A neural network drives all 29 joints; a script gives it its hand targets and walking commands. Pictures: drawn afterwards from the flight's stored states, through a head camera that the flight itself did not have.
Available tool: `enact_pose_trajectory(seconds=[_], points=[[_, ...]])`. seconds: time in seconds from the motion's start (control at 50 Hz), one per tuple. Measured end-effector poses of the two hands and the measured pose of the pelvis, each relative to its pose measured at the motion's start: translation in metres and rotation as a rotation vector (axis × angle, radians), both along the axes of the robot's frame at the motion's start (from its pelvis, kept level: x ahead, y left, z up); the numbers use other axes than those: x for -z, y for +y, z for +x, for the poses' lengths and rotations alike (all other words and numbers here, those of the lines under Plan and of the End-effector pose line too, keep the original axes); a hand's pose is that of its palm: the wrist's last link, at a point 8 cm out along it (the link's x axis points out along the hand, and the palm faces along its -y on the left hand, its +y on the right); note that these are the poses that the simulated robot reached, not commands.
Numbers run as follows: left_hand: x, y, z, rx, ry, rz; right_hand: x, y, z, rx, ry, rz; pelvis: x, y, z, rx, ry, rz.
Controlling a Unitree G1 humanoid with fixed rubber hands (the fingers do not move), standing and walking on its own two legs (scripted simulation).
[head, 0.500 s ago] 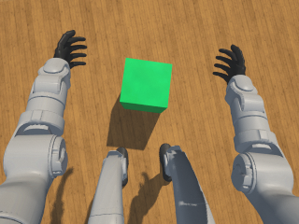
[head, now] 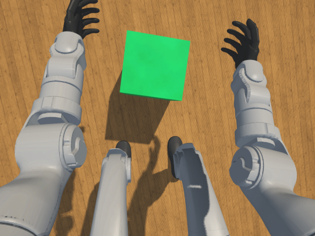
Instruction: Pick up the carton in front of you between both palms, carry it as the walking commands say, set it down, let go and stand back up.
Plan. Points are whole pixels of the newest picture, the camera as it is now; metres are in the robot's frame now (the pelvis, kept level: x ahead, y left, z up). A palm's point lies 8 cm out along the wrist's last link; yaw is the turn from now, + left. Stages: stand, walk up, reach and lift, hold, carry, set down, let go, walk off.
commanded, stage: reach and lift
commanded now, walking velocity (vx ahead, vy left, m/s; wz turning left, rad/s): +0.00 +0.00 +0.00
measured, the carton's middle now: (152, 72) +0.49 -0.03 -0.48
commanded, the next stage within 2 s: none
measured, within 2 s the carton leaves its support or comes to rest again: leaves its support in 1.44 s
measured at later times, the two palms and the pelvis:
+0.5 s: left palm (99, 59) +0.52 +0.15 -0.36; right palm (208, 74) +0.46 -0.21 -0.36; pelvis -0.06 +0.00 -0.20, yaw -1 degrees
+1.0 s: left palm (106, 61) +0.52 +0.14 -0.41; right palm (202, 76) +0.46 -0.20 -0.41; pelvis -0.05 +0.00 -0.23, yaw -2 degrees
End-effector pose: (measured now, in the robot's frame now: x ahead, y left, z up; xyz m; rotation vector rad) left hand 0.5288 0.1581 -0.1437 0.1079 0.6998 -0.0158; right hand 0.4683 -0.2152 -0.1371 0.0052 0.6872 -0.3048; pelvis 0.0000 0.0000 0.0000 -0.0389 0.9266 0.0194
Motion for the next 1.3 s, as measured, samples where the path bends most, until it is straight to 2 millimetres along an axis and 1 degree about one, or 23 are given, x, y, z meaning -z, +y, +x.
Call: enact_pose_trajectory(seconds=[0.08,0.14,0.2,0.26,0.34,0.4,0.46,0.56,0.62,0.68,0.74,0.86,1.0,1.06,1.16,1.3], points=[[0.048,-0.002,-0.006,-0.006,0.004,0.007,0.046,-0.003,-0.004,0.004,0.01,-0.001,0.037,-0.001,-0.006,0.006,0.02,-0.007],[0.084,-0.001,-0.008,-0.009,-0.001,0.013,0.081,-0.005,-0.006,0.002,0.011,-0.003,0.067,-0.001,-0.014,0.01,0.014,-0.009],[0.115,0.001,-0.009,-0.013,-0.01,0.017,0.114,-0.007,-0.008,0.0,0.009,-0.003,0.098,-0.001,-0.024,0.013,-0.008,-0.01],[0.141,0.003,-0.009,-0.016,-0.021,0.019,0.142,-0.007,-0.009,-0.001,0.006,-0.002,0.128,-0.001,-0.034,0.016,-0.041,-0.009],[0.168,0.002,-0.007,-0.019,-0.027,0.018,0.171,-0.004,-0.008,-0.004,0.003,0.002,0.16,-0.001,-0.047,0.016,-0.093,-0.007],[0.185,0.0,-0.007,-0.021,-0.017,0.015,0.191,-0.001,-0.008,-0.008,0.013,0.008,0.178,-0.001,-0.054,0.016,-0.13,-0.005],[0.205,-0.003,-0.009,-0.02,0.002,0.012,0.21,0.002,-0.007,-0.014,0.031,0.014,0.192,-0.001,-0.059,0.017,-0.16,-0.005],[0.239,-0.005,-0.011,-0.019,0.031,0.013,0.244,0.005,-0.006,-0.025,0.061,0.019,0.21,-0.001,-0.063,0.019,-0.196,-0.005],[0.257,-0.004,-0.013,-0.018,0.036,0.012,0.261,0.005,-0.006,-0.029,0.073,0.018,0.217,-0.002,-0.062,0.018,-0.234,-0.003],[0.268,-0.004,-0.013,-0.01,0.035,0.018,0.271,0.006,-0.005,-0.03,0.074,0.02,0.223,-0.002,-0.058,0.019,-0.253,-0.003],[0.272,-0.006,-0.009,0.003,0.022,0.019,0.275,0.007,-0.002,-0.024,0.067,0.022,0.227,-0.002,-0.054,0.02,-0.259,-0.005],[0.266,-0.015,-0.001,0.022,-0.004,0.011,0.272,0.009,-0.002,-0.014,0.044,0.02,0.233,-0.001,-0.049,0.022,-0.253,-0.011],[0.265,-0.019,-0.007,0.023,0.014,0.003,0.269,0.013,-0.008,-0.021,0.053,0.024,0.23,0.001,-0.053,0.023,-0.249,-0.013],[0.265,-0.023,-0.009,0.032,0.016,-0.001,0.268,0.018,-0.007,-0.032,0.051,0.03,0.229,0.001,-0.057,0.022,-0.255,-0.013],[0.263,-0.037,-0.01,0.052,0.017,-0.003,0.266,0.037,0.0,-0.054,0.043,0.046,0.226,0.002,-0.061,0.022,-0.27,-0.014],[0.26,-0.041,-0.007,0.058,0.053,0.012,0.264,0.036,0.003,-0.033,0.062,0.05,0.228,0.003,-0.06,0.02,-0.284,-0.017]])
